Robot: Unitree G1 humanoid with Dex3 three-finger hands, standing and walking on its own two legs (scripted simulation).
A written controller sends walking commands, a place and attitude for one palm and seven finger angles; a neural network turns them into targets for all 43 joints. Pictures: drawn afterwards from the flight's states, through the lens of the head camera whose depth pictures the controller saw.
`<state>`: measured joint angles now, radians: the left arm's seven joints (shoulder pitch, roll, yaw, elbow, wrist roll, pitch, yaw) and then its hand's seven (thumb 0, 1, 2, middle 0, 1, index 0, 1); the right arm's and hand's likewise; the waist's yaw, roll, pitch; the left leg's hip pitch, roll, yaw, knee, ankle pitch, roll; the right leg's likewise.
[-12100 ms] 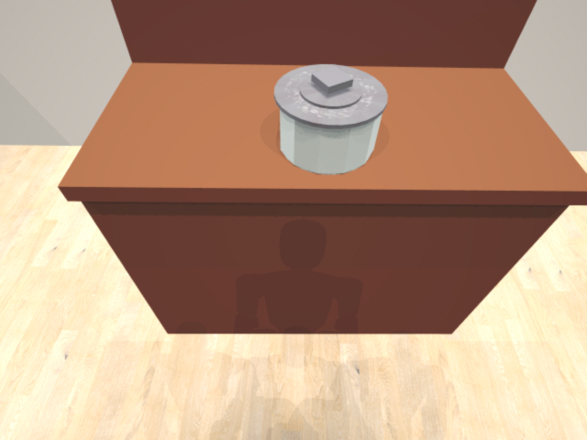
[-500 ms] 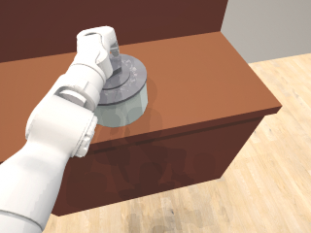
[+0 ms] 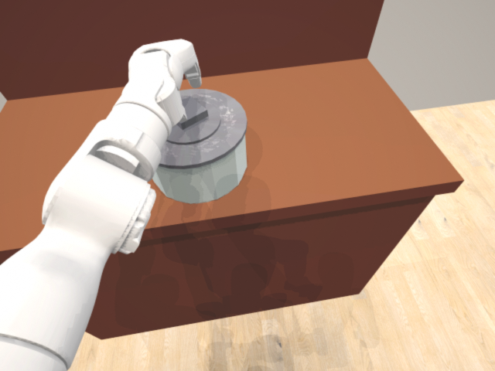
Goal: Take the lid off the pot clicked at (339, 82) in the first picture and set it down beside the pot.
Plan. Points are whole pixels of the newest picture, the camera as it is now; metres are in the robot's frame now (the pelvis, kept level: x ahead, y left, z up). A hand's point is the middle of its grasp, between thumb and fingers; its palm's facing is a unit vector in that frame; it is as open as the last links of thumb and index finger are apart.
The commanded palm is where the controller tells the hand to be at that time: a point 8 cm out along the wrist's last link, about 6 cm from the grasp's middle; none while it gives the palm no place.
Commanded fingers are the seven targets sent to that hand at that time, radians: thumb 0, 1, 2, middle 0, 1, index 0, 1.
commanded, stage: raise the hand to come down again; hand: left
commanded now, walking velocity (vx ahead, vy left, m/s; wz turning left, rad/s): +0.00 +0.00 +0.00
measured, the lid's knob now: (186, 112) +0.52 +0.07 +0.14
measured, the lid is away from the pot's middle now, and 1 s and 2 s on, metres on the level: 0.00 0.00 0.00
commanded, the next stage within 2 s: move the open hand above the knob in 0.48 s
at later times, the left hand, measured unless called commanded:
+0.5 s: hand (176, 87) +0.50 +0.08 +0.21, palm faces -0.28 -0.09 -0.96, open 10.3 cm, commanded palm +0.50 +0.08 +0.26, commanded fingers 0.00 -0.22 1.20 -0.79 -0.08 -0.79 -0.08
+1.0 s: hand (176, 89) +0.50 +0.08 +0.21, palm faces -0.28 -0.06 -0.96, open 10.3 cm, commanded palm +0.50 +0.07 +0.26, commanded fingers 0.00 -0.22 1.21 -0.79 -0.08 -0.79 -0.08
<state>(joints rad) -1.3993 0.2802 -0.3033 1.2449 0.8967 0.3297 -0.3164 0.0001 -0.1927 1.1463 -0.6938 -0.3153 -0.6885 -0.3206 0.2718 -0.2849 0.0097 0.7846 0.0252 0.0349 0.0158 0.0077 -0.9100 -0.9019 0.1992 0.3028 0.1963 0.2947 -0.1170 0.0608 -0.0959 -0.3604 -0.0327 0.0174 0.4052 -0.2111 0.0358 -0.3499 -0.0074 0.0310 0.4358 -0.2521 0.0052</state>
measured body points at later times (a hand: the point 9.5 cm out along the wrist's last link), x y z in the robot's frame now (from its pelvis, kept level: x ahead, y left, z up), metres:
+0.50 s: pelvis +0.00 +0.01 +0.00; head +0.04 -0.02 +0.45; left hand +0.51 +0.08 +0.26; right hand +0.02 -0.25 -0.14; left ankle -0.02 +0.10 -0.74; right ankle -0.03 -0.12 -0.74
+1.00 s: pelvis -0.01 +0.01 +0.00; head +0.03 -0.02 +0.45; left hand +0.50 +0.08 +0.26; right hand +0.03 -0.26 -0.14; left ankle -0.02 +0.10 -0.74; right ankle -0.03 -0.12 -0.74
